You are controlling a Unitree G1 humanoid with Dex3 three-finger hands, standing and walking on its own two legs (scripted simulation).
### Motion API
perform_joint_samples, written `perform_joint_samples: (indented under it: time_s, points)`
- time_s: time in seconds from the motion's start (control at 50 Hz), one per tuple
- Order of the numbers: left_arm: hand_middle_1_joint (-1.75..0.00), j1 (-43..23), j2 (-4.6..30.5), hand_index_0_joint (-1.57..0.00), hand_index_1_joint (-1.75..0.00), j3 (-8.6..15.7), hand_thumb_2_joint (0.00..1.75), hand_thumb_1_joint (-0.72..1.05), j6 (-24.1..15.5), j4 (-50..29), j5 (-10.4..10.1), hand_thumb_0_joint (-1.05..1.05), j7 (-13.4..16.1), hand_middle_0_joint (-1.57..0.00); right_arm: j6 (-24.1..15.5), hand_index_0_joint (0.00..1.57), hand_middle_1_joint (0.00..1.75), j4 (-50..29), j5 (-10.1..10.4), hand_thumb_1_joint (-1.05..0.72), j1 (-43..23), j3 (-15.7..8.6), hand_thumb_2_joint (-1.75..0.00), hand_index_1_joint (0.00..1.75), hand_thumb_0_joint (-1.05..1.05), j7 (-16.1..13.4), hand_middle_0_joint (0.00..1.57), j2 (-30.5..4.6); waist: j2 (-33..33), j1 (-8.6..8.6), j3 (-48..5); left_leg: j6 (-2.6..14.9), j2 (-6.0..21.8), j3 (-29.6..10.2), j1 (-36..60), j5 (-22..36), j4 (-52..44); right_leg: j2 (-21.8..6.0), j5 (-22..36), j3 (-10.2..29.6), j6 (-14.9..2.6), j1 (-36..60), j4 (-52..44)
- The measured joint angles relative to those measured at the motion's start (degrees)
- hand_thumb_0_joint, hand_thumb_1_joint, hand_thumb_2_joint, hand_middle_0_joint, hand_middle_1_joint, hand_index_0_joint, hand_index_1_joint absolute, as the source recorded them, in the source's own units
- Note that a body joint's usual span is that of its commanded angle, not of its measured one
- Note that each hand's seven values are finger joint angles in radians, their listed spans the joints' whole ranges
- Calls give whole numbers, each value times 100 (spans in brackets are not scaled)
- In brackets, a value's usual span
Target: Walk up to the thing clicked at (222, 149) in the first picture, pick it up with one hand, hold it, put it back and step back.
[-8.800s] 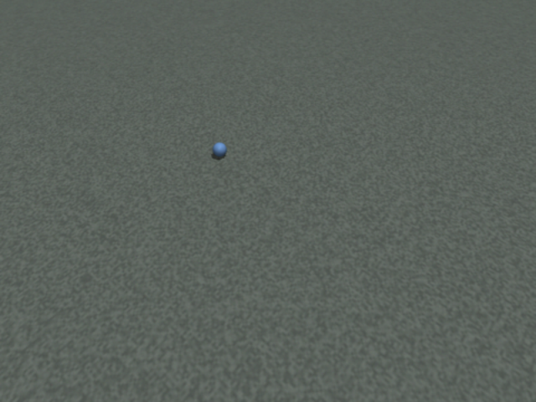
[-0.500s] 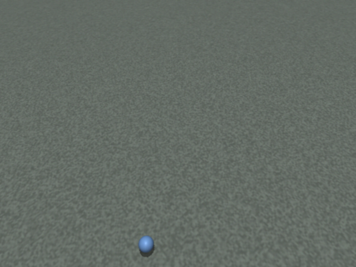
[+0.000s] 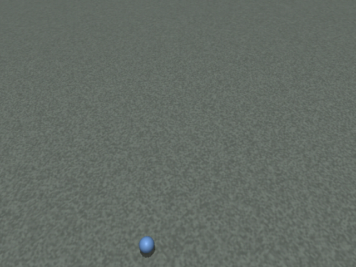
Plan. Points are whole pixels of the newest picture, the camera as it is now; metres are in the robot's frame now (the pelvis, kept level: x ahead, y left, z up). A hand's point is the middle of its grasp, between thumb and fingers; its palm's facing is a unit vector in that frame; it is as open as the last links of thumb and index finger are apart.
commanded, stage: stand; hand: left
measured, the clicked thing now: (146, 244) +0.38 +0.19 -0.74
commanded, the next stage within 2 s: walk up in 0.52 s
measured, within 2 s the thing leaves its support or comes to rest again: neither
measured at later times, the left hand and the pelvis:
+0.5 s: hand out of the picture +0.08 +0.26 -0.16, palm faces -0.03 -0.94 -0.35, open 7.4 cm; pelvis +0.01 +0.00 +0.00, yaw +0 degrees
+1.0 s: hand out of the picture +0.06 +0.31 -0.19, palm faces -0.04 -0.93 -0.37, open 7.4 cm; pelvis -0.08 +0.04 -0.02, yaw +0 degrees
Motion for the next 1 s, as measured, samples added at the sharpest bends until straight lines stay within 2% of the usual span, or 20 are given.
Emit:
perform_joint_samples:
  time_s: [0.52,0.66,0.74,0.8,0.82,0.84,0.86,0.88,0.94,0.96,1.0]
  points:
    - [-30,35,3,-20,-30,-19,90,90,-18,-30,5,1,7,-20,3,20,30,-22,3,-91,35,-4,-90,30,1,-2,20,-1,-17,5,-3,18,-18,6,29,-38,-13,-19,-42,5,18,25,-4]
    - [-30,-189,112,-20,-30,223,90,90,121,-497,-93,0,80,-20,180,20,30,-363,91,-91,-250,-138,-90,30,1,-12,21,-85,-33,24,502,50,-5,-15,-578,-257,795,-1,-169,0,-12,-498,624]
    - [-30,-317,152,-20,-30,259,90,90,238,-733,-58,0,81,-20,293,20,30,-596,86,-91,-331,-226,-90,30,0,-25,20,-231,2,14,714,188,-59,-50,-1064,-411,1567,-33,-237,-5,-1,-821,1029]
    - [-30,-370,167,-20,-30,274,90,90,316,-914,33,0,84,-21,361,20,30,-773,45,-91,-268,-312,-90,30,0,-14,20,-302,-85,16,758,331,-296,-79,-1325,-1354,2483,-165,-297,92,49,-1099,1359]
    - [-30,-381,188,-20,-30,278,90,90,342,-973,56,1,84,-21,361,20,30,-834,43,-91,-208,-333,-90,30,0,0,20,-306,-136,-7,737,383,-348,-76,-1336,-1486,2626,-217,-316,118,74,-1213,1467]
    - [-30,-396,220,-20,-30,277,90,90,369,-1032,70,1,88,-21,345,20,30,-892,44,-91,-128,-349,-90,30,0,14,20,-308,-180,-38,701,444,-353,-70,-1287,-1315,2598,-257,-353,132,96,-1347,1611]
    - [-30,-404,243,-20,-30,274,90,90,395,-1100,70,1,95,-21,317,20,30,-956,32,-91,-17,-357,-90,30,0,25,20,-337,-155,-69,633,466,-277,-113,-1180,-905,2319,-239,-418,114,72,-1520,1806]
    - [-30,-454,273,-21,-30,283,90,90,414,-1154,60,1,115,-21,284,20,30,-977,1,-91,57,-385,-90,30,0,17,20,-337,-161,-102,628,345,-268,-157,-1152,-1182,2218,-171,-612,210,22,-1706,2123]
    - [-30,-566,396,-20,-30,359,90,90,462,-1320,55,1,211,-20,283,20,30,-967,-120,-91,179,-362,-90,30,0,-14,20,-116,-435,-68,849,322,-349,-62,-1167,-1154,2257,293,-1882,829,-117,-2018,3404]
    - [-30,-536,394,-20,-30,369,90,90,460,-1359,58,1,236,-20,297,20,30,-981,-141,-91,231,-338,-90,30,0,-17,20,-64,-441,-77,861,324,-314,-61,-1170,-1077,2193,476,-2108,886,-136,-2084,3784]
    - [-30,-459,359,-20,-30,357,90,90,463,-1376,50,1,242,-20,314,20,30,-1024,-170,-91,316,-325,-90,30,0,-48,21,3,-395,-113,855,334,-238,-79,-1172,-908,2006,720,-2193,882,-122,-2138,4395]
